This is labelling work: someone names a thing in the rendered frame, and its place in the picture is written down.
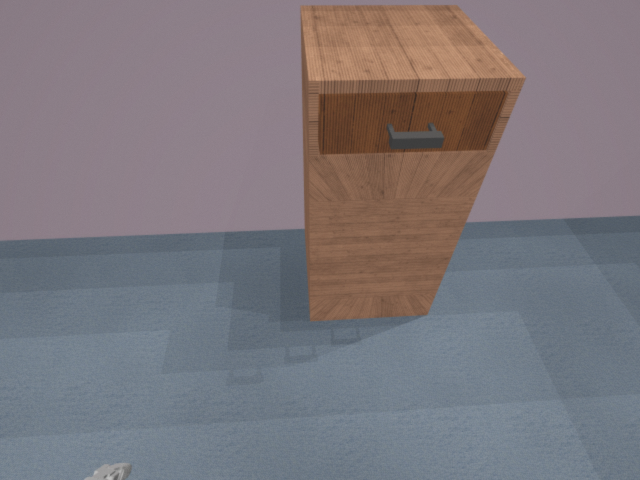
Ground handle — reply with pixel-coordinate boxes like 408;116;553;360
387;123;444;149

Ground cabinet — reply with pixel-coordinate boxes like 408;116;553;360
300;5;526;321

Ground drawer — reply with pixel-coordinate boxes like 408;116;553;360
318;91;508;155

